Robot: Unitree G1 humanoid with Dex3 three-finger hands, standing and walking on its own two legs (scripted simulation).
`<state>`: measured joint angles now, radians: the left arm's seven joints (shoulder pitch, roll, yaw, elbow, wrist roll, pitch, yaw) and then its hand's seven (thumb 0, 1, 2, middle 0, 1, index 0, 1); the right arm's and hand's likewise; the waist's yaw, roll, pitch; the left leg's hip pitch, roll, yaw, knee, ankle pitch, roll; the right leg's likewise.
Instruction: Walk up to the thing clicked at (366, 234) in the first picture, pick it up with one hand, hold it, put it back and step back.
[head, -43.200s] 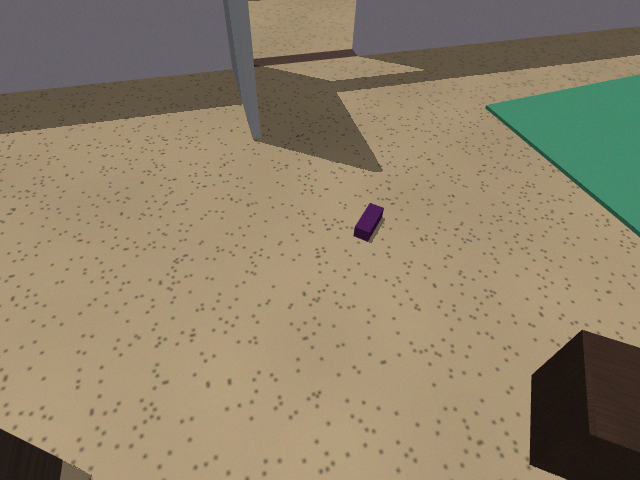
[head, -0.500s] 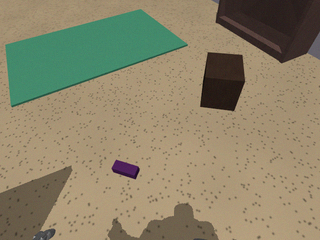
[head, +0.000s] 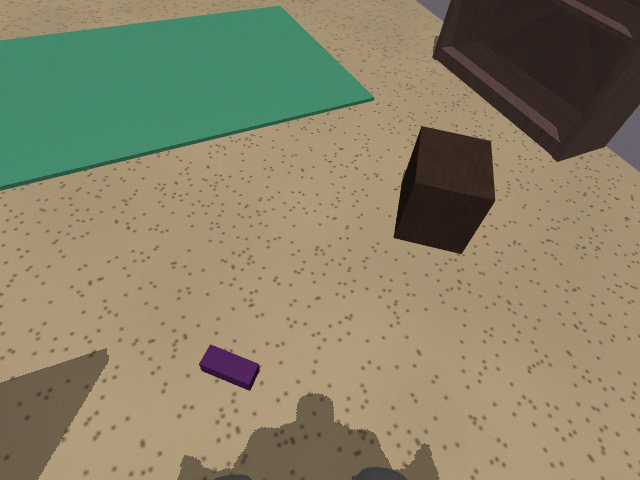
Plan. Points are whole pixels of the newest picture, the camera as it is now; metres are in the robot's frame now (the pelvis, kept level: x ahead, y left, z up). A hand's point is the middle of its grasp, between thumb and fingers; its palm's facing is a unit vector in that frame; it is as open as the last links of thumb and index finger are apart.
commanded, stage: walk up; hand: left
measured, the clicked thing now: (229, 367) +0.51 +0.22 -0.74
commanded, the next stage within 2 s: stand in 1.40 s
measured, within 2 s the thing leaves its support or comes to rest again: neither
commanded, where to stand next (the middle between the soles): +0.11 -0.01 m, yaw +1 degrees
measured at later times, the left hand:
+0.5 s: hand (132, 477) +0.14 +0.23 -0.14, palm faces -0.03 -0.94 -0.35, open 7.4 cm
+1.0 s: hand out of the picture +0.13 +0.24 -0.14, palm faces -0.01 -0.94 -0.33, open 7.4 cm
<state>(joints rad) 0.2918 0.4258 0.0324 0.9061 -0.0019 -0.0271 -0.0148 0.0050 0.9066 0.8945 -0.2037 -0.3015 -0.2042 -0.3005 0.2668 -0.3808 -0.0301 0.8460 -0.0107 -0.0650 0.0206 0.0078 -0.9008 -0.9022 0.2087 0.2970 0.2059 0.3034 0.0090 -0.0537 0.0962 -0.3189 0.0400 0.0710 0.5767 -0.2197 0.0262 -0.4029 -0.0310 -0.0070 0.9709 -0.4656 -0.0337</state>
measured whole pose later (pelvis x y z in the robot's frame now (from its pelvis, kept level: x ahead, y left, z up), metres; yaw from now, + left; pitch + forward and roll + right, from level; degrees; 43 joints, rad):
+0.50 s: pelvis +0.03 -0.01 +0.01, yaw -1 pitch -2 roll +0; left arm 0.07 0.35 -0.01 1.07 -0.01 -0.03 -0.01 0.00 0.90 0.89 -0.21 -0.30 -0.21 -0.30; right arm 0.12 -0.35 0.02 1.10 0.00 -0.01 0.02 0.01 -0.90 -0.90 0.21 0.30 0.21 0.30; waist 0.00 0.01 0.07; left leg -0.21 0.03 0.06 0.47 -0.22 -0.01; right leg -0.24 -0.04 -0.03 0.48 -0.20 0.02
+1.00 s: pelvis +0.05 -0.01 +0.02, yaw +0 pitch -2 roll +0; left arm 0.07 0.35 0.01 1.18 0.00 -0.01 -0.01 0.00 0.91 0.89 -0.20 -0.30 -0.20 -0.30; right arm 0.06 -0.35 0.00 1.17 0.00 -0.01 0.01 0.01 -0.90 -0.90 0.21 0.30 0.20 0.30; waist 0.01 0.00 0.05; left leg -0.13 0.03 0.05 0.32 -0.17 -0.01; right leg -0.15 -0.04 -0.04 0.31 -0.14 0.02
